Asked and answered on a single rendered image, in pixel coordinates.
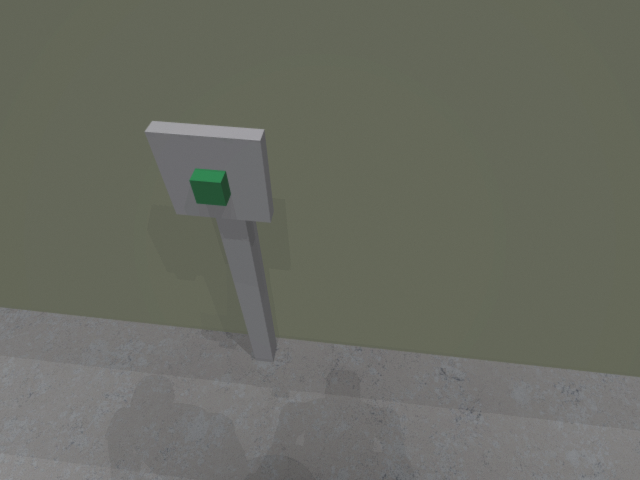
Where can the panel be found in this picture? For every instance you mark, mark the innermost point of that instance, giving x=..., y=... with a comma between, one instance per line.
x=178, y=149

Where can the button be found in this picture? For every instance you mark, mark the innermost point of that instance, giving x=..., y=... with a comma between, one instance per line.
x=210, y=187

